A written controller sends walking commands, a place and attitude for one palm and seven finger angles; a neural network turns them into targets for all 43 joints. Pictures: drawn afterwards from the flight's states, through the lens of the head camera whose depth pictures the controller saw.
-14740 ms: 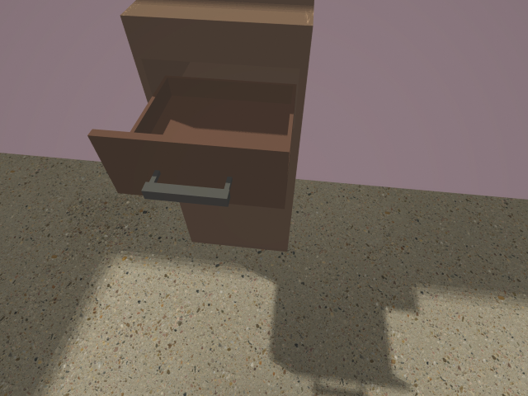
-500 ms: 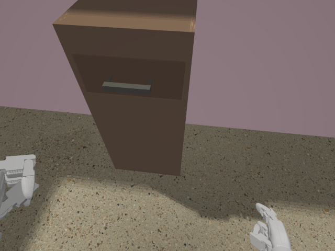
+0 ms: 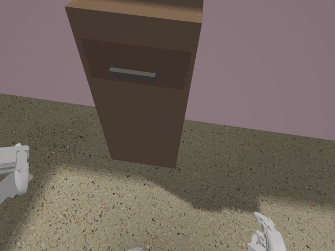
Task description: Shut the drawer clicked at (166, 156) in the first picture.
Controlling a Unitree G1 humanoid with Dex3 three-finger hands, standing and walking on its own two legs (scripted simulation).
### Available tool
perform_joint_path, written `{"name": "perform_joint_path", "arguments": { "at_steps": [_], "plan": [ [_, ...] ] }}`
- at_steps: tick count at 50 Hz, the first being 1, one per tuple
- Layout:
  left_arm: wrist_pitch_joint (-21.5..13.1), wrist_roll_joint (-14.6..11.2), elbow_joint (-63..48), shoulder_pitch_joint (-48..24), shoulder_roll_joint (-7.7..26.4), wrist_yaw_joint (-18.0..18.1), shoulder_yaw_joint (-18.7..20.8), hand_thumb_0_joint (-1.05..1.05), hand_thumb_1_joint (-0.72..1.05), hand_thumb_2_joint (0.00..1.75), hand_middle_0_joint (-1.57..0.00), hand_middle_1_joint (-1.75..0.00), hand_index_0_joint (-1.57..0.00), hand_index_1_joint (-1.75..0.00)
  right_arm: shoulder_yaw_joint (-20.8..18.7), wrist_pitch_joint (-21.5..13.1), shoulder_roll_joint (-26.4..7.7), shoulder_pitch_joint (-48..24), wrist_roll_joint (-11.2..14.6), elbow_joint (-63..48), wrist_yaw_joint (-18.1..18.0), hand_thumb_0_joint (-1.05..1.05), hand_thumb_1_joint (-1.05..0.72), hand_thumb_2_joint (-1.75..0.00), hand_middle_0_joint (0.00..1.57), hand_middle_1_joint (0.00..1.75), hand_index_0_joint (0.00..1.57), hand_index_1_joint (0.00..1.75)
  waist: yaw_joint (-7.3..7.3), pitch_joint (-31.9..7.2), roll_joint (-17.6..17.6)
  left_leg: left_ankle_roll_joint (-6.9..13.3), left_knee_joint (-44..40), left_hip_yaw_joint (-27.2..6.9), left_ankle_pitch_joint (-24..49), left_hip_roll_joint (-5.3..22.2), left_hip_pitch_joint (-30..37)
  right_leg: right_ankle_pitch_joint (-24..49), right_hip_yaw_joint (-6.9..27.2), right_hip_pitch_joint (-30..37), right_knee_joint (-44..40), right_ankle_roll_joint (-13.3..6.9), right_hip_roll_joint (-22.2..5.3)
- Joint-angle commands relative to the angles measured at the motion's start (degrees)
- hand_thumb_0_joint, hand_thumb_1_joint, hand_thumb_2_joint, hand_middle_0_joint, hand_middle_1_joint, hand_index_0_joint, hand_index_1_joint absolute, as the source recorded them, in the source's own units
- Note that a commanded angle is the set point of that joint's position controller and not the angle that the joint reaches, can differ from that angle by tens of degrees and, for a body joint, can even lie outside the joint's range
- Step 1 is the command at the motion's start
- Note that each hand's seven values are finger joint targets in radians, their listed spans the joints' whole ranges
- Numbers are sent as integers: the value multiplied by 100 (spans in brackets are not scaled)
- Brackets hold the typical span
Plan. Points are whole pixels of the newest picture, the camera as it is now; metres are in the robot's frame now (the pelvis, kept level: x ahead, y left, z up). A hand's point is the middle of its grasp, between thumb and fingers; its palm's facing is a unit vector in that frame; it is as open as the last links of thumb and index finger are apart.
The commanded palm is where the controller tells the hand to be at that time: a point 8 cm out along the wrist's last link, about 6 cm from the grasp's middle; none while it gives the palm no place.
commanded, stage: step back with the hand held close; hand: left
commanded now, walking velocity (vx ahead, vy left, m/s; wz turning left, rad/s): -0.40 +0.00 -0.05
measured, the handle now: (134, 71) +0.71 +0.15 +0.01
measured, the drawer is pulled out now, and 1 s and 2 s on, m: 0.00 0.00 0.00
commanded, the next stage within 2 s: stop stepping back and stand still in 0.54 s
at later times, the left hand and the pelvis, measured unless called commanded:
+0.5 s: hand out of the picture +0.12 +0.26 +0.18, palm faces +0.33 -0.84 -0.44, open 3.2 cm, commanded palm +0.05 +0.30 +0.19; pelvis -0.08 +0.02 +0.00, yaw +0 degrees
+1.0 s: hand out of the picture +0.01 +0.29 +0.18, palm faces +0.21 -0.87 -0.46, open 3.2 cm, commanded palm -0.03 +0.34 +0.19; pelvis -0.19 +0.08 +0.00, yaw -8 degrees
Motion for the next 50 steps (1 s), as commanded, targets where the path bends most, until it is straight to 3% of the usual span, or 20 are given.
{"name": "perform_joint_path", "arguments": {
  "at_steps": [1, 6, 14, 18, 20, 21, 25, 27, 29, 30, 33, 35, 36, 37, 40, 44, 46, 47, 48, 50],
  "plan": [
    [-456, -93, -1218, 285, 666, 32, 752, 0, 90, 90, -140, -160, -140, -160, -298, -427, -862, -740, -41, -907, 32, 0, -90, -90, 20, 30, 20, 30, 219, -537, 1002, 495, -1840, -1320, -2030, 1207, -1358, 42, 186, 1626, 161, -94, 133],
    [-524, -295, -1420, 162, 846, -9, 667, 0, 90, 90, -140, -160, -140, -160, -308, -354, -712, -575, 22, -641, 95, 0, -90, -90, 20, 30, 20, 30, 104, -1914, -131, -80, -191, -35, 1993, 464, 1817, 2944, 574, 389, -1025, 57, -557],
    [-377, -383, -933, 94, 991, 93, 757, 0, 90, 90, -140, -160, -140, -160, -314, -70, -589, -877, 63, -659, 21, 0, -90, -90, 20, 30, 20, 30, 31, -499, -488, -307, 610, -112, -449, 21, 1598, 197, 974, -1401, -2097, -652, -1241],
    [-497, -335, -1111, -230, 923, 28, 510, 0, 90, 90, -140, -160, -140, -160, -260, -193, -804, -989, 55, -799, -65, 0, -90, -90, 20, 30, 20, 30, 57, -184, 615, -53, -1153, -1008, -1087, 724, 1167, -834, 217, -976, -1343, -205, -191],
    [-554, -250, -981, -143, 794, -26, 640, 0, 90, 90, -140, -160, -140, -160, -305, -307, -1046, -984, -21, -883, -57, 0, -90, -90, 20, 30, 20, 30, 125, -364, 1731, 450, -3181, -2322, -4044, 1734, -1305, -1020, 24, 1399, 809, -85, 576],
    [-496, -227, -936, -86, 836, -47, 721, 0, 90, 90, -140, -160, -140, -160, -315, -290, -921, -937, -101, -825, -42, 0, -90, -90, 20, 30, 20, 30, 190, -531, 1498, 460, -3333, -2412, -3874, 1914, -1597, -1162, 71, 1668, 1492, -166, 540],
    [-401, -380, -1412, 176, 788, -41, 525, 0, 90, 90, -140, -160, -140, -160, -333, -404, -683, -801, -77, -773, 163, 0, -90, -90, 20, 30, 20, 30, 297, -1342, 1220, -9, -2412, -1017, -1782, 1350, 359, -1887, -192, 844, 262, -379, 270],
    [-395, -418, -1554, 102, 820, -35, 450, 0, 90, 90, -140, -160, -140, -160, -312, -392, -613, -651, -60, -641, 217, 0, -90, -90, 20, 30, 20, 30, 257, -1361, 952, -401, -1510, -366, -1093, 942, 1153, -1488, -23, 389, -1434, -536, -148],
    [-447, -396, -1689, -221, 1053, 58, 542, 0, 90, 90, -140, -160, -140, -160, -241, -303, -523, -500, -54, -495, 175, 0, -90, -90, 20, 30, 20, 30, 63, -1041, -399, -555, 1058, -99, -545, 222, 2229, -1097, 1843, -1701, -2857, -1064, -1871],
    [-474, -300, -1671, -627, 1313, 141, 802, 0, 90, 90, -140, -160, -140, -160, -141, -322, -480, -490, -203, -461, 149, 0, -90, -90, 20, 30, 20, 30, 70, -686, -394, -565, 1511, 64, -792, 167, 1927, 248, 1538, -1742, -2714, -1101, -2145],
    [-82, -231, -1025, -827, 766, 19, 315, 0, 90, 90, -140, -160, -140, -160, -216, -301, -633, -716, -41, -480, 52, 0, -90, -90, 20, 30, 20, 30, -7, -69, -1122, -423, 1119, -175, -1027, 140, 1534, -619, 504, -1829, -1852, -749, -1438],
    [-48, -256, -1028, -500, 699, -13, 390, 0, 90, 90, -140, -160, -140, -160, -138, -399, -855, -810, -15, -643, -61, 0, -90, -90, 20, 30, 20, 30, 98, 65, 1304, -129, -1609, -1238, -829, 930, 1036, -1148, -85, -1106, -228, -143, -246],
    [-158, -245, -1306, -540, 824, 6, 488, 0, 90, 90, -140, -160, -140, -160, -138, -539, -806, -774, -17, -694, -33, 0, -90, -90, 20, 30, 20, 30, 177, -484, 1993, 79, -2598, -2457, -2281, 1599, 743, -1761, -26, -426, 874, -129, 138],
    [-180, -239, -1438, -405, 961, 19, 711, 0, 90, 90, -140, -160, -140, -160, -115, -596, -698, -651, -58, -642, 13, 0, -90, -90, 20, 30, 20, 30, 174, -859, 1727, -118, -3190, -2825, -3958, 1752, 434, -1846, 212, 113, 1715, -177, 263],
    [-28, -258, -1747, 278, 760, 25, 615, 0, 90, 90, -140, -160, -140, -160, -115, -612, -564, -608, -57, -762, 168, 0, -90, -90, 20, 30, 20, 30, 268, -1183, 898, -487, -2960, -1814, -3031, 1338, 1103, -1605, -60, 194, 1296, -232, 286],
    [304, -218, -1665, 716, 639, 88, 361, 0, 90, 90, -140, -160, -140, -160, -102, -507, -589, -631, -127, -792, 193, 0, -90, -90, 20, 30, 20, 30, 262, -871, 1416, -848, -2934, -595, -2373, 787, 580, -1756, -715, 1371, -406, -368, 440],
    [444, -177, -1611, 644, 834, 87, 427, 0, 90, 90, -140, -160, -140, -160, -165, -321, -604, -591, -119, -712, 136, 0, -90, -90, 20, 30, 20, 30, 237, -741, 195, -784, -1089, 391, -1723, 175, 654, -1565, -311, 1152, -1883, -660, -170],
    [484, -218, -1658, 493, 879, 65, 503, 0, 90, 90, -140, -160, -140, -160, -223, -217, -633, -498, -63, -630, 113, 0, -90, -90, 20, 30, 20, 30, 190, -730, -862, -629, 1265, 410, -1176, -117, 1206, -1630, 742, -282, -2471, -1102, -1243],
    [497, -321, -1726, 113, 881, 115, 682, 0, 90, 90, -140, -160, -140, -160, -195, -170, -584, -494, -116, -533, 120, 0, -90, -90, 20, 30, 20, 30, 130, -607, -972, -500, 2529, 36, -1067, -44, 967, -1867, 1506, -1148, -2757, -1558, -2139],
    [474, -296, -1088, -666, 854, 164, 720, 0, 90, 90, -140, -160, -140, -160, -141, -147, -498, -532, -45, -444, 101, 0, -90, -90, 20, 30, 20, 30, -31, -426, -1384, -360, 2708, -295, -1439, 308, 544, -2840, 1063, -1291, -2394, -1245, -2040]
  ]
}}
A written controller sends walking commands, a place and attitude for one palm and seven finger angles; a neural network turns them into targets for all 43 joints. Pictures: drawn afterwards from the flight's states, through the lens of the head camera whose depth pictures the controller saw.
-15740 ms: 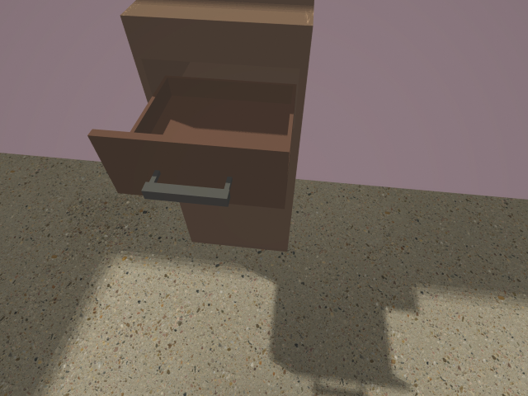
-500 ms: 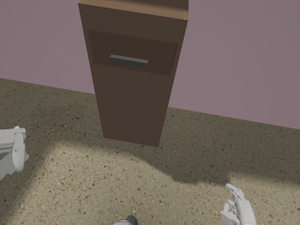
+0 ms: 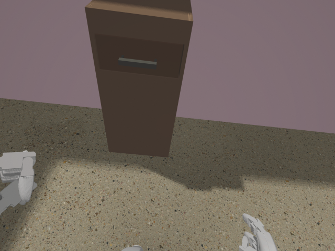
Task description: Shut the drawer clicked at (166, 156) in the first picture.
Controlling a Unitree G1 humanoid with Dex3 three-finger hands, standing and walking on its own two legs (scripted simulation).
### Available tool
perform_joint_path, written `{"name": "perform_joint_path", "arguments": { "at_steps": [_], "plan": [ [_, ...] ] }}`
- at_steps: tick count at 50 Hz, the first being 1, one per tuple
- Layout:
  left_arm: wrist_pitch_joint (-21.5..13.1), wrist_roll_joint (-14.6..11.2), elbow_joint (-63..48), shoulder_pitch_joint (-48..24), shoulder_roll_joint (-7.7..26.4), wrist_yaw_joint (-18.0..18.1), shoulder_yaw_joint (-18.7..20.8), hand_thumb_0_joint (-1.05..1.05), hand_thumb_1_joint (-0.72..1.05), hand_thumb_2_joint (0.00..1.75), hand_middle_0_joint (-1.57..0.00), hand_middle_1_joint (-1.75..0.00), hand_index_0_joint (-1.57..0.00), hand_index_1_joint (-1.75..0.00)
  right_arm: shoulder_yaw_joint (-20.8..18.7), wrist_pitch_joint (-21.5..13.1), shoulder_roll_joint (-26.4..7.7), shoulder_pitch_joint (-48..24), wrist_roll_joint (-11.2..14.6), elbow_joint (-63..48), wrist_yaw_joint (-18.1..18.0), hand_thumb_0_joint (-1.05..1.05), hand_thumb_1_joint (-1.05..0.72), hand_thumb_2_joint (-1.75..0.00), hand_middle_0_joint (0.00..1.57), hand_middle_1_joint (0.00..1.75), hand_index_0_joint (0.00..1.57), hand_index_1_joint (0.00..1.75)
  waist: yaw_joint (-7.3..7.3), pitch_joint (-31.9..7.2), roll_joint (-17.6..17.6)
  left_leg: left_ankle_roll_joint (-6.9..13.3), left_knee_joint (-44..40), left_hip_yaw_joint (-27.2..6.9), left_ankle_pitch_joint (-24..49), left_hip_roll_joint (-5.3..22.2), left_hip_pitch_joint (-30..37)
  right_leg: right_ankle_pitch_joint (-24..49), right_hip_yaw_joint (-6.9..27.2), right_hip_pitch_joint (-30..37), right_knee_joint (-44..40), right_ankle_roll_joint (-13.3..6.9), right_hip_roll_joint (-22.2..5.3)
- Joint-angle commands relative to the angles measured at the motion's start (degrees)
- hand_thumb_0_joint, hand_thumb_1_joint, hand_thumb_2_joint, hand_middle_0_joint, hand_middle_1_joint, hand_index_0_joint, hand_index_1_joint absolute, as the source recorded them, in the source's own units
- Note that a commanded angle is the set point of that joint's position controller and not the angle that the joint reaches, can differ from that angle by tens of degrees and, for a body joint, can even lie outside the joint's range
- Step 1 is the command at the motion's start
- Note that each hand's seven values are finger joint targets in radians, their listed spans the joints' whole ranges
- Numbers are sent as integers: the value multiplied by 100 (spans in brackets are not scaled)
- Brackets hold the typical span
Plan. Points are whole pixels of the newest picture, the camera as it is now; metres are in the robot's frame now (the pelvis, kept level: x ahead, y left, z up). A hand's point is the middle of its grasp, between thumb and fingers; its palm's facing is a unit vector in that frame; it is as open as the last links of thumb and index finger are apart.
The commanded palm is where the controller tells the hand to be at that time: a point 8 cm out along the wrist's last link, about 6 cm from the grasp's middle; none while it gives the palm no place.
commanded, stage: stop stepping back and stand still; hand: left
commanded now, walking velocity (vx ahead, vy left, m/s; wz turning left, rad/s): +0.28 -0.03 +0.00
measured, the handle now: (138, 61) +0.88 +0.20 +0.00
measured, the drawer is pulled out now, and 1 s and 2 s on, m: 0.00 0.00 0.00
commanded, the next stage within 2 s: let the arm hang, fingers relaxed in 1.28 s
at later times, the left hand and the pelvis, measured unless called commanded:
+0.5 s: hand out of the picture +0.08 +0.28 +0.18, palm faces +0.47 -0.79 -0.39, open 3.2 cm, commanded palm +0.03 +0.31 +0.18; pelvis -0.09 +0.02 -0.01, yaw +1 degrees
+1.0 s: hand out of the picture +0.08 +0.30 +0.16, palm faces +0.46 -0.76 -0.45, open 3.2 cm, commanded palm +0.02 +0.33 +0.18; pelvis -0.09 +0.04 -0.01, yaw +5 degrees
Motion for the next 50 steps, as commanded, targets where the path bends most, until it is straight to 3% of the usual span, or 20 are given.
{"name": "perform_joint_path", "arguments": {
  "at_steps": [1, 4, 5, 6, 9, 14, 16, 17, 19, 24, 25, 27, 29, 33, 34, 35, 36, 43, 46, 50],
  "plan": [
    [-167, -22, -96, -1435, 535, 259, 586, 0, 90, 90, -140, -160, -140, -160, -370, -114, -760, -492, 90, -512, -173, 0, -90, -90, 20, 30, 20, 30, -355, 70, -963, 203, 1699, -387, -821, 489, 1163, -3174, 1213, -2334, -1468, -361, -1871],
    [-121, 86, -180, -1999, 302, 246, 131, 0, 90, 90, -140, -160, -140, -160, -264, -233, -919, -756, 169, -458, -358, 0, -90, -90, 20, 30, 20, 30, -395, 701, 743, 401, -988, -362, -1418, 564, 1412, -2703, 228, -2152, 477, -76, -1099],
    [-264, 79, -537, -2060, 280, 252, 135, 0, 90, 90, -140, -160, -140, -160, -256, -342, -1038, -600, 174, -557, -363, 0, -90, -90, 20, 30, 20, 30, -388, 662, 2536, 757, -2381, -2201, -2244, 1361, 1491, -2087, -239, -2334, 2343, 294, -316],
    [-433, 165, -910, -2012, 466, 276, 307, 0, 90, 90, -140, -160, -140, -160, -249, -420, -941, -507, 127, -645, -266, 0, -90, -90, 20, 30, 20, 30, -332, 549, 3053, 1188, -3113, -3748, -2239, 2050, 1392, -1798, -57, -2524, 3818, 414, 68],
    [-498, 122, -1150, -893, 693, 154, 627, 0, 90, 90, -140, -160, -140, -160, -304, -464, -754, -812, 152, -741, 16, 0, -90, -90, 20, 30, 20, 30, -100, 210, 1272, 964, -3314, -3209, -3133, 1949, 351, -873, 388, -1685, 4249, 343, -291],
    [-386, 109, -789, -168, 496, 255, 536, 0, 90, 90, -140, -160, -140, -160, -297, -206, -769, -760, 61, -796, -54, 0, -90, -90, 20, 30, 20, 30, -24, -75, 2169, 352, -2695, -926, -2645, 1138, -1097, -1673, -689, 1458, 1220, 154, 271],
    [-242, 124, -581, -424, 588, 224, 599, 0, 90, 90, -140, -160, -140, -160, -329, -109, -653, -632, 153, -711, -76, 0, -90, -90, 20, 30, 20, 30, 18, -89, 202, 190, 143, 28, -1519, 324, -1068, -1377, 389, 1344, -629, -238, -548],
    [-228, 71, -622, -765, 806, 211, 763, 0, 90, 90, -140, -160, -140, -160, -400, -64, -661, -579, 243, -658, -100, 0, -90, -90, 20, 30, 20, 30, -76, -42, -1313, 151, 2462, 31, -944, 55, -1266, -1615, 2521, 395, -1542, -851, -2014],
    [-489, -8, -858, -1651, 1348, 293, 1269, 0, 90, 90, -140, -160, -140, -160, -339, -231, -680, -514, 71, -532, -95, 0, -90, -90, 20, 30, 20, 30, -359, -107, -949, 72, 3182, -688, -831, 824, -555, -2530, 2880, -1186, -1732, -1018, -2714],
    [-438, 113, -178, -1306, 234, 270, 265, 0, 90, 90, -140, -160, -140, -160, -293, -370, -661, -654, 144, -362, -363, 0, -90, -90, 20, 30, 20, 30, -296, 240, -27, 339, -488, 370, -655, 394, 1576, -2477, 777, -1582, -449, -266, -1416],
    [-503, 111, -298, -1368, 259, 293, 254, 0, 90, 90, -140, -160, -140, -160, -275, -451, -721, -594, 148, -380, -385, 0, -90, -90, 20, 30, 20, 30, -294, 241, 440, 436, -1121, 63, -852, 488, 1664, -1919, 574, -1379, 176, -96, -1168],
    [-635, 133, -680, -1373, 385, 322, 428, 0, 90, 90, -140, -160, -140, -160, -296, -503, -889, -529, 172, -552, -346, 0, -90, -90, 20, 30, 20, 30, -231, 102, 1561, 988, -2136, -2115, -792, 1719, 1823, -1122, -202, -1615, 1975, 435, -234],
    [-683, 199, -700, -1277, 596, 271, 717, 0, 90, 90, -140, -160, -140, -160, -318, -538, -712, -615, 147, -483, -238, 0, -90, -90, 20, 30, 20, 30, -296, 351, 2063, 1353, -3005, -3070, -2638, 2211, 866, -1440, 252, -1628, 3270, 397, -383],
    [-583, 154, -583, -463, 494, 250, 716, 0, 90, 90, -140, -160, -140, -160, -357, -347, -787, -716, 176, -713, -95, 0, -90, -90, 20, 30, 20, 30, -48, 148, 1632, 636, -2026, -843, -2397, 1307, -664, -1200, -268, 855, 1033, 285, -140],
    [-551, 169, -501, -406, 452, 235, 651, 0, 90, 90, -140, -160, -140, -160, -372, -252, -753, -752, 161, -767, -87, 0, -90, -90, 20, 30, 20, 30, -17, 254, 1036, 434, -955, -423, -2230, 860, -1081, -1423, 207, 1045, 194, 101, -322],
    [-485, 154, -314, -404, 607, 234, 784, 0, 90, 90, -140, -160, -140, -160, -418, -144, -646, -753, 182, -801, -69, 0, -90, -90, 20, 30, 20, 30, -23, 309, -574, 236, 1131, 90, -1647, 238, -1233, -2502, 2168, 478, -1060, -407, -1320],
    [-478, 30, -506, -786, 731, 237, 812, 0, 90, 90, -140, -160, -140, -160, -444, -158, -711, -750, 198, -792, -104, 0, -90, -90, 20, 30, 20, 30, -117, 264, -1066, 162, 2524, -72, -1074, 170, -1142, -2195, 3439, -98, -1783, -798, -2340],
    [-531, 117, -152, -905, 253, 310, 395, 0, 90, 90, -140, -160, -140, -160, -296, -346, -648, -687, 154, -541, -307, 0, -90, -90, 20, 30, 20, 30, -223, 119, -141, 323, -802, 198, -265, 414, 1656, -1411, 976, -1185, -737, -183, -1419],
    [-701, 164, -732, -1048, 403, 332, 491, 0, 90, 90, -140, -160, -140, -160, -345, -460, -884, -613, 176, -701, -285, 0, -90, -90, 20, 30, 20, 30, -73, -256, 1385, 809, -1859, -1483, 626, 1561, 2036, 11, 198, -906, 1081, 471, -465],
    [-681, 173, -574, -685, 476, 267, 647, 0, 90, 90, -140, -160, -140, -160, -265, -536, -721, -575, 184, -566, -156, 0, -90, -90, 20, 30, 20, 30, -93, -60, 1314, 776, -1763, -1122, 1500, 1547, 1522, -28, 66, -307, 635, 527, -444]
  ]
}}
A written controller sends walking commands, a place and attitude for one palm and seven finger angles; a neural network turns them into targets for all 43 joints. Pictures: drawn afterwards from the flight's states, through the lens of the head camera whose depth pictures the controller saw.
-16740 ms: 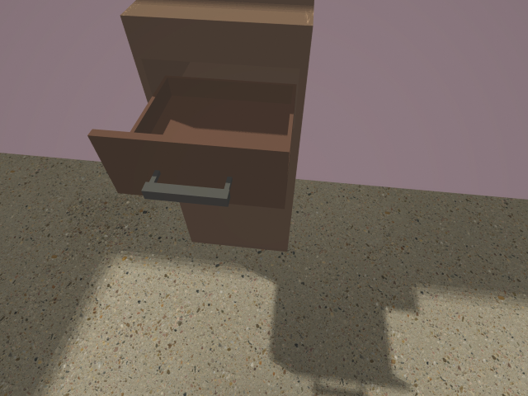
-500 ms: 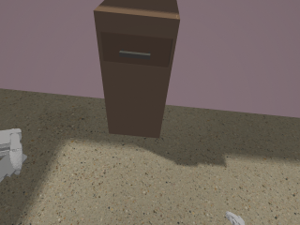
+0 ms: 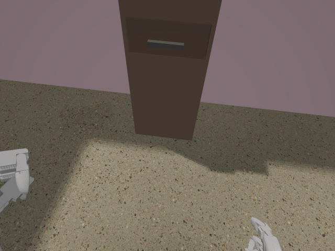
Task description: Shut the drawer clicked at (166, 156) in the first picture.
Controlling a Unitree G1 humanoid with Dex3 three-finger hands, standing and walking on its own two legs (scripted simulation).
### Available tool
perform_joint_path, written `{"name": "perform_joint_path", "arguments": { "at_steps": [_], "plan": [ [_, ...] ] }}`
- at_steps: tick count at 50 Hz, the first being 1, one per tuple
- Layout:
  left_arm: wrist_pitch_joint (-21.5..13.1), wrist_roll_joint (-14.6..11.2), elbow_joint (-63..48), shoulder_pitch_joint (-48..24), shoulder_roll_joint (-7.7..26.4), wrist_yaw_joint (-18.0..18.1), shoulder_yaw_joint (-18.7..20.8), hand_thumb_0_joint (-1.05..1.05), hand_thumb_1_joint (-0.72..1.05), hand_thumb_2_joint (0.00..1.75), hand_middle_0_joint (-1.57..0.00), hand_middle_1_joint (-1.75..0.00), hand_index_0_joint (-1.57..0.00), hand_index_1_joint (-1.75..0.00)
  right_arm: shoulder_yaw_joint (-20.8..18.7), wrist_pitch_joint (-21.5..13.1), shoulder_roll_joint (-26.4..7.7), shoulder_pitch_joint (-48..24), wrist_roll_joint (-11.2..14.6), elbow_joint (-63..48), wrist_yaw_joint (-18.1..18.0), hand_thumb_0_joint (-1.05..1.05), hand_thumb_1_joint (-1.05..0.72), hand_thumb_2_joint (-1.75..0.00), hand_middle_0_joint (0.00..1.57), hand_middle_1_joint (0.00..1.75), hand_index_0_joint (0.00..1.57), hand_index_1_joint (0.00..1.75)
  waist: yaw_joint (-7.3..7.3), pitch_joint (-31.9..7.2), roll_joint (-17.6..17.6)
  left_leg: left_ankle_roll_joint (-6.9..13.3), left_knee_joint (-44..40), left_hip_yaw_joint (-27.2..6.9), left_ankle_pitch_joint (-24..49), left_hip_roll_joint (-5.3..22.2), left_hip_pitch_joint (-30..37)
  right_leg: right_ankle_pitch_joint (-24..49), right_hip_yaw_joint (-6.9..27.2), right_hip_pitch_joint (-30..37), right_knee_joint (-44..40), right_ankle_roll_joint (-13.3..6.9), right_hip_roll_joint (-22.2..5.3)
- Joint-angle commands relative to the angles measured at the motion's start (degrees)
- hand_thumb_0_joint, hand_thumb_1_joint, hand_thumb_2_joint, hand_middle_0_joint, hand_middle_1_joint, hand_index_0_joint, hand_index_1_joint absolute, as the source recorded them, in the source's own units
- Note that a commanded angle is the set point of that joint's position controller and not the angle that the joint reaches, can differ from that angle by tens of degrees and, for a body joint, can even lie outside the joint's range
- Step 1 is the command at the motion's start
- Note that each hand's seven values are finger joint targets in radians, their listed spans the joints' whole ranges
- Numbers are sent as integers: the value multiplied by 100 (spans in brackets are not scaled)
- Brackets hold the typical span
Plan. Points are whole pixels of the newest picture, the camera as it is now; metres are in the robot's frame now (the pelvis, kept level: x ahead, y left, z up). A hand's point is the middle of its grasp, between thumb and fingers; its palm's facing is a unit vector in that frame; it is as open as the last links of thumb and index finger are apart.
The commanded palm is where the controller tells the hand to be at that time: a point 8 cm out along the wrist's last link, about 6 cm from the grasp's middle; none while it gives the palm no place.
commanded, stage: stop stepping back and stand still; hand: left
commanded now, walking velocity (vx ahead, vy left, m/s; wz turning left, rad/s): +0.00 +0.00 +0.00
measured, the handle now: (166, 42) +0.98 +0.07 +0.01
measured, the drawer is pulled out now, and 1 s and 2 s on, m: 0.00 0.00 0.00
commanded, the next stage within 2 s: let the arm hang, fingers relaxed in 0.28 s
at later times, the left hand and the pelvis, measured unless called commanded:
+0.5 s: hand (63, 205) +0.21 +0.25 +0.00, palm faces +0.12 -0.87 -0.47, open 3.1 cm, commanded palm none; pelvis +0.01 +0.01 +0.00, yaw +1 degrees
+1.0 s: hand out of the picture -0.04 +0.21 -0.15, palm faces +0.01 -0.97 -0.24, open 5.7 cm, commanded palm none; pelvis +0.00 +0.02 +0.02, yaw +1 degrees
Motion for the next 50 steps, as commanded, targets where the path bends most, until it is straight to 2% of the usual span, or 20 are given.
{"name": "perform_joint_path", "arguments": {
  "at_steps": [1, 3, 4, 6, 10, 18, 19, 20, 21, 22, 23, 25, 27, 29, 31, 33, 35, 37, 39, 50],
  "plan": [
    [-432, -22, -1421, 85, 929, 96, 678, 0, 90, 90, -140, -160, -140, -160, -140, -373, -672, -533, 88, -932, 82, 0, -90, -90, 20, 30, 20, 30, -23, -504, 1002, 401, -1038, -1004, 1706, 1013, 185, 975, 93, 570, -816, -5, 18],
    [-429, -100, -1215, 424, 877, 73, 721, 0, 90, 90, -140, -160, -140, -160, -201, -333, -680, -550, 125, -1002, 137, 0, -90, -90, 20, 30, 20, 30, -64, -686, 474, 117, -744, -593, 1248, 547, -73, 1882, 519, 1013, -1039, -141, -204],
    [-434, -154, -1249, 519, 862, 63, 712, 0, 90, 90, -140, -160, -140, -160, -228, -288, -669, -519, 154, -1027, 164, 0, -90, -90, 20, 30, 20, 30, -99, -807, 168, 40, -498, -453, 1236, 416, 70, 2301, 837, 978, -1117, -236, -365],
    [-420, -213, -1173, 621, 919, 82, 786, 0, 90, 90, -140, -160, -140, -160, -212, -199, -625, -491, 140, -1027, 161, 0, -90, -90, 20, 30, 20, 30, -145, -981, -60, -18, -348, -320, 1141, 263, 247, 2765, 1034, 950, -1245, -328, -611],
    [-383, -220, -977, 624, 891, 96, 763, 0, 90, 90, -140, -160, -140, -160, -174, -81, -619, -632, 129, -1088, 77, 0, -90, -90, 20, 30, 20, 30, -102, -766, 353, 45, -858, -471, 1352, 430, 453, 2199, 690, 697, -1222, -141, -338],
    [-331, -181, -1083, 297, 837, 73, 577, 0, 90, 90, -140, -160, -140, -160, -208, -69, -677, -712, 137, -1166, -5, 0, -90, -90, 20, 30, 20, 30, -65, -767, 338, 75, -1008, -474, 1329, 419, 533, 2097, 621, 789, -1377, -73, -252],
    [489, 387, 3768, -647, 309, -801, -1525, 0, 90, 90, -140, -160, -140, -160, -510, -295, -1807, -879, 90, 256, 597, 0, -90, -90, 20, 30, 20, 30, -312, -365, 490, 135, 23, -559, 2241, 578, 82, 3093, 335, -9, -487, -167, -702],
    [925, 243, 3899, -559, 98, -877, -1412, 0, 90, 90, -136, -156, -136, -156, -470, 97, -1339, -358, 152, 145, 599, 0, -90, -90, 20, 30, 20, 30, -222, -842, 463, 71, -139, -517, 2098, 534, 334, 2577, 610, 62, -653, -209, -600],
    [999, 249, 4139, -746, -112, -884, -1508, 0, 90, 90, -132, -151, -132, -151, -369, 222, -1153, -279, 90, 166, 586, 0, -90, -90, 20, 30, 20, 30, -172, -924, 181, 147, -186, -685, 1514, 603, 148, 1881, 481, 21, -664, -201, -544],
    [1024, 255, 4424, -968, -76, -893, -1554, 0, 90, 90, -128, -147, -128, -147, -303, 311, -1134, -309, 45, 115, 576, 0, -90, -90, 20, 30, 20, 30, -136, -828, -125, 222, -248, -774, 1267, 576, 18, 1763, 473, 26, -709, -202, -523],
    [1028, 279, 4751, -1260, 14, -887, -1601, 0, 90, 90, -124, -143, -124, -143, -290, 378, -1109, -249, 3, 129, 567, 0, -90, -90, 20, 30, 20, 30, -149, -851, -764, 215, -221, -786, 1296, 519, -6, 1992, 532, 208, -771, -247, -535],
    [1051, 252, 5514, -1609, 152, -870, -1653, 0, 90, 90, -116, -134, -116, -134, -281, 499, -1172, -256, -33, 247, 530, 0, -90, -90, 20, 30, 20, 30, -137, -817, -1124, 164, -126, -652, 1352, 318, 147, 2655, 653, 359, -906, -394, -768],
    [1124, 211, 6337, -1899, 127, -830, -1755, 0, 90, 90, -108, -125, -108, -125, -237, 635, -1055, -289, -67, 493, 509, 0, -90, -90, 20, 30, 20, 30, -156, -622, -647, 113, -348, -611, 1363, 282, 343, 2478, 638, 299, -991, -403, -749],
    [1185, 168, 7057, -2046, -10, -800, -1876, 0, 90, 90, -100, -117, -100, -117, -130, 701, -909, -341, -90, 786, 504, 0, -90, -90, 20, 30, 20, 30, -86, -402, 379, 129, -875, -773, 1474, 444, 206, 1646, 507, 432, -1030, -241, -503],
    [1186, 147, 7690, -2018, -66, -790, -1941, 0, 90, 90, -92, -108, -92, -108, -79, 713, -865, -385, -78, 1078, 478, 0, -90, -90, 20, 30, 20, 30, -22, -348, 829, 133, -1177, -825, 1163, 493, 119, 1124, 545, 665, -1256, -189, -387],
    [1163, 135, 8180, -1958, -73, -784, -1970, 0, 90, 90, -84, -99, -84, -99, -57, 724, -826, -240, -47, 1340, 447, 0, -90, -90, 20, 30, 20, 30, -16, -329, 693, 107, -1276, -814, 915, 476, 192, 954, 537, 770, -1481, -212, -383],
    [1156, 111, 8550, -1875, -200, -773, -1969, 0, 90, 90, -76, -91, -76, -91, -57, 749, -674, -85, -58, 1597, 421, 0, -90, -90, 20, 30, 20, 30, -16, -363, 1040, 98, -1353, -762, 583, 450, 275, 815, 553, 812, -1665, -243, -404],
    [1147, 104, 8850, -1847, -237, -780, -1985, 0, 90, 90, -68, -82, -68, -82, -65, 753, -608, 86, -49, 1821, 398, 0, -90, -90, 20, 30, 20, 30, -34, -303, 910, 103, -1445, -764, 405, 452, 326, 738, 523, 767, -1780, -270, -412],
    [1140, 104, 9067, -1829, -280, -772, -2005, 0, 90, 90, -60, -73, -60, -73, -80, 766, -563, 291, -31, 2001, 383, 0, -90, -90, 20, 30, 20, 30, -63, -194, 488, 112, -1467, -745, 429, 487, 421, 704, 461, 671, -1863, -267, -420],
    [1157, 111, 9733, -1440, -626, -699, -2023, 0, 90, 90, -20, -30, -20, -30, -97, 763, -226, 882, -20, 2584, 317, 0, -90, -90, 20, 30, 20, 30, -68, 232, 216, 164, -1701, -724, 38, 485, 380, 426, 399, 402, -1859, -239, -368]
  ]
}}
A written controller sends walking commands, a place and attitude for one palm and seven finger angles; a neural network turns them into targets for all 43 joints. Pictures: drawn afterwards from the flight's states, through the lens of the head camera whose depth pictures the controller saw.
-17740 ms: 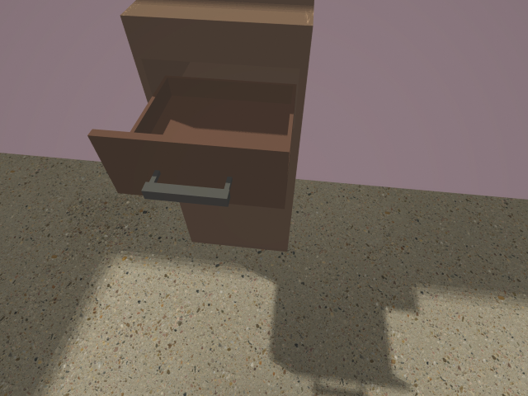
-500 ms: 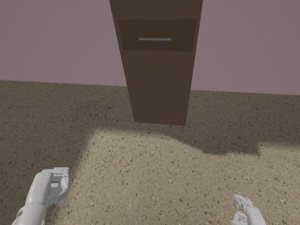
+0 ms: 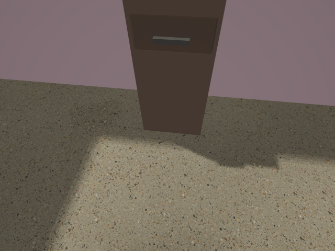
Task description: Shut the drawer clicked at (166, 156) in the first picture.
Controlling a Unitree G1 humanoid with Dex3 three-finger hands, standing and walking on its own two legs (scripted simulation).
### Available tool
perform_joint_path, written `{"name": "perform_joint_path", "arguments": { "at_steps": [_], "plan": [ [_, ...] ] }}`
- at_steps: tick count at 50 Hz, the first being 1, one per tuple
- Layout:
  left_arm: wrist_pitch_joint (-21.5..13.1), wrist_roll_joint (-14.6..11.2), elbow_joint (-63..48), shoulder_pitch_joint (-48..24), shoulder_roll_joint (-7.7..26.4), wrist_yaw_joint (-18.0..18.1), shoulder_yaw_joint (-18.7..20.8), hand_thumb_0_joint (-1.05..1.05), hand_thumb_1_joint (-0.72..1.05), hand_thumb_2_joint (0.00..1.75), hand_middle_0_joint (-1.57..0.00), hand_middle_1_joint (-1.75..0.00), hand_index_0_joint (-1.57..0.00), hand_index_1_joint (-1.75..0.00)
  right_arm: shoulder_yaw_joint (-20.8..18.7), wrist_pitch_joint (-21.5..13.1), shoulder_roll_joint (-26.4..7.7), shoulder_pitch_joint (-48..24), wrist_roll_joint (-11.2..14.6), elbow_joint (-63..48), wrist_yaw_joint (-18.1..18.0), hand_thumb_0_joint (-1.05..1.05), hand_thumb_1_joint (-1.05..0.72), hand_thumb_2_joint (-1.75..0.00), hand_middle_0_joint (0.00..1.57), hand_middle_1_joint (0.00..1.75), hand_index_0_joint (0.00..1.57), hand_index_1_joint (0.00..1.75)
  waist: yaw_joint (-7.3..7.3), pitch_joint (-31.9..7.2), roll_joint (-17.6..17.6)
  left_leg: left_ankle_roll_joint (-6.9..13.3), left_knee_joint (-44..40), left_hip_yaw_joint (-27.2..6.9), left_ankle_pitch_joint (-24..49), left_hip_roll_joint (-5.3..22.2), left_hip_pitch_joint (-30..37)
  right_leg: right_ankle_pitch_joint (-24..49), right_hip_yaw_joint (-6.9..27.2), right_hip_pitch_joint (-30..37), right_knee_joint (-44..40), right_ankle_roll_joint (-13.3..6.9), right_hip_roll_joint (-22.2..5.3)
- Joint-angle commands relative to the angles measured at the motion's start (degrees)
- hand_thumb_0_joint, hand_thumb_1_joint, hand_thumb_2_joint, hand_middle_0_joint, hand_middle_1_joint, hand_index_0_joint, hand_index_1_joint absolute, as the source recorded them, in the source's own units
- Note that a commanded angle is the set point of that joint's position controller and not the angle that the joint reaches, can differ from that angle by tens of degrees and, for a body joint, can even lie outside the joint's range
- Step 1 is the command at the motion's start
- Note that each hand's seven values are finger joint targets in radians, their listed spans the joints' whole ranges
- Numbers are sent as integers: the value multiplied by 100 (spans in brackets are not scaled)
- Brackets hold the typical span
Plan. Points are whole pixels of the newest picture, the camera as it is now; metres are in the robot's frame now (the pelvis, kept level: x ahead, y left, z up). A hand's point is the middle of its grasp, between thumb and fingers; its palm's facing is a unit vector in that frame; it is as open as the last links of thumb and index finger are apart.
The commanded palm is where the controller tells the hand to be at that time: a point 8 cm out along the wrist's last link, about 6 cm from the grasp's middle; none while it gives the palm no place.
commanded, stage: let the arm hang, fingers relaxed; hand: left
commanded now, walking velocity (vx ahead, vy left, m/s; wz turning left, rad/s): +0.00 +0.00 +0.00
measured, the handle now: (171, 38) +0.98 +0.04 +0.00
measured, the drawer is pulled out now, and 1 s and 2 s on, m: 0.00 0.00 0.00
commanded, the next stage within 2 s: look to check the result in 0.48 s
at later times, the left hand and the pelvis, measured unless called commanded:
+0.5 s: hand out of the picture +0.00 +0.16 -0.17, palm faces +0.02 -0.98 -0.19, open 7.3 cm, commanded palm none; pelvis +0.01 -0.01 +0.00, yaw -1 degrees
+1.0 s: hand out of the picture +0.03 +0.16 -0.17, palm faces +0.01 -0.98 -0.21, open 7.3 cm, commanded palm none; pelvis +0.02 -0.02 +0.00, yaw +0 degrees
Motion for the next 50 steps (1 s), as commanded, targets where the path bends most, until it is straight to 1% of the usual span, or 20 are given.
{"name": "perform_joint_path", "arguments": {
  "at_steps": [1, 3, 4, 12, 13, 14, 17, 19, 20, 22, 23, 24, 27, 30, 35, 39, 42, 44, 49, 50],
  "plan": [
    [-118, -5, -134, 185, 427, 70, 131, 0, 90, 90, -20, -30, -20, -30, -108, -80, -505, 387, 11, -98, -61, 0, -90, -90, 20, 30, 20, 30, -24, 60, -129, 48, -724, -669, -510, 587, -78, -479, 439, -289, -492, -268, -365],
    [-128, 5, -116, 244, 402, 82, 144, 0, 90, 90, -20, -30, -20, -30, -116, -85, -471, 440, 20, -74, -62, 0, -90, -90, 20, 30, 20, 30, -15, 47, -117, 52, -704, -659, -482, 580, -101, -459, 440, -279, -481, -266, -357],
    [-129, 3, -108, 251, 353, 86, 147, 0, 90, 90, -20, -30, -20, -30, -110, -88, -424, 430, 9, -59, -65, 0, -90, -90, 20, 30, 20, 30, -19, 78, -195, 54, -708, -651, -468, 578, -86, -454, 440, -320, -473, -267, -367],
    [-141, 21, -136, 223, 201, 102, 200, 0, 90, 90, -20, -30, -20, -30, -129, -128, -313, 464, -4, -35, -85, 0, -90, -90, 20, 30, 20, 30, -27, 166, 12, 45, -775, -661, -481, 591, -164, -303, 450, -330, -391, -237, -332],
    [-149, 22, -141, 264, 213, 107, 201, 0, 90, 90, -20, -30, -20, -30, -144, -128, -308, 457, 6, -48, -83, 0, -90, -90, 20, 30, 20, 30, -3, 135, -59, 46, -704, -633, -381, 579, -125, -259, 448, -314, -401, -245, -336],
    [-153, 17, -131, 219, 186, 106, 207, 0, 90, 90, -20, -30, -20, -30, -134, -133, -287, 472, -1, -46, -87, 0, -90, -90, 20, 30, 20, 30, -29, 142, -98, 37, -720, -618, -353, 582, -125, -261, 462, -311, -406, -246, -345],
    [-179, 15, -137, 195, 197, 103, 211, 0, 90, 90, -20, -30, -20, -30, -135, -149, -263, 457, 3, -35, -91, 0, -90, -90, 20, 30, 20, 30, -33, 76, -108, 27, -618, -560, -13, 561, -20, -46, 485, -262, -425, -251, -377],
    [-188, 11, -134, 203, 187, 107, 210, 0, 90, 90, -20, -30, -20, -30, -141, -144, -272, 429, 4, -41, -93, 0, -90, -90, 20, 30, 20, 30, -41, 49, -127, 22, -578, -544, 64, 568, 69, -59, 497, -292, -449, -257, -389],
    [-183, 10, -145, 158, 187, 106, 208, 0, 90, 90, -20, -30, -20, -30, -139, -142, -273, 425, 2, -25, -94, 0, -90, -90, 20, 30, 20, 30, -51, 130, -35, 16, -604, -550, 32, 572, 46, -84, 505, -322, -456, -258, -378],
    [-184, 8, -147, 134, 220, 103, 221, 0, 90, 90, -20, -30, -20, -30, -138, -146, -290, 419, 2, -21, -95, 0, -90, -90, 20, 30, 20, 30, -48, 73, 6, 8, -618, -550, 51, 580, 61, -52, 490, -250, -461, -254, -382],
    [-187, 11, -152, 152, 244, 104, 219, 0, 90, 90, -20, -30, -20, -30, -144, -139, -325, 398, 13, -37, -94, 0, -90, -90, 20, 30, 20, 30, -33, 84, -105, 8, -581, -563, 78, 575, 67, -61, 506, -264, -474, -256, -370],
    [-193, 6, -145, 147, 221, 102, 218, 0, 90, 90, -20, -30, -20, -30, -145, -144, -318, 389, 2, -27, -95, 0, -90, -90, 20, 30, 20, 30, -41, 33, -110, 6, -573, -541, 111, 574, 119, -45, 512, -251, -488, -263, -390],
    [-187, 5, -136, 91, 241, 97, 219, 0, 90, 90, -20, -30, -20, -30, -137, -132, -342, 356, 2, -13, -96, 0, -90, -90, 20, 30, 20, 30, -53, 124, -118, -6, -596, -536, 33, 575, 119, -120, 513, -306, -529, -263, -389],
    [-201, 3, -146, 66, 277, 97, 229, 0, 90, 90, -20, -30, -20, -30, -150, -134, -372, 338, 4, -23, -97, 0, -90, -90, 20, 30, 20, 30, -62, 31, -170, -15, -554, -518, 139, 579, 187, -65, 539, -252, -550, -271, -392],
    [-226, -1, -156, 11, 348, 97, 241, 0, 90, 90, -20, -30, -20, -30, -154, -150, -450, 278, 8, -4, -100, 0, -90, -90, 20, 30, 20, 30, -58, -74, -154, -28, -508, -510, 381, 593, 253, 148, 535, -113, -573, -285, -422],
    [-219, -3, -139, -44, 380, 94, 243, 0, 90, 90, -20, -30, -20, -30, -156, -135, -473, 188, 5, 1, -100, 0, -90, -90, 20, 30, 20, 30, -63, 23, -51, -49, -523, -502, 305, 597, 256, 48, 533, -168, -625, -293, -429],
    [-227, -4, -145, -102, 413, 87, 251, 0, 90, 90, -20, -30, -20, -30, -152, -149, -524, 164, 3, 2, -104, 0, -90, -90, 20, 30, 20, 30, -57, -50, -53, -51, -541, -509, 426, 617, 285, 212, 528, -70, -609, -292, -430],
    [-238, -3, -145, -119, 452, 89, 255, 0, 90, 90, -20, -30, -20, -30, -160, -150, -557, 124, 7, 3, -103, 0, -90, -90, 20, 30, 20, 30, -51, -96, -196, -57, -512, -501, 498, 622, 328, 329, 507, -19, -622, -294, -455],
    [-246, -2, -162, -221, 519, 82, 270, 0, 90, 90, -20, -30, -20, -30, -165, -156, -621, 35, 3, -15, -103, 0, -90, -90, 20, 30, 20, 30, -58, -124, -52, -66, -527, -518, 573, 634, 371, 421, 524, 25, -650, -305, -463],
    [-247, -7, -165, -236, 518, 80, 264, 0, 90, 90, -20, -30, -20, -30, -161, -154, -647, 11, 0, -10, -106, 0, -90, -90, 20, 30, 20, 30, -61, -114, -111, -67, -539, -528, 564, 643, 382, 422, 527, 23, -658, -302, -450]
  ]
}}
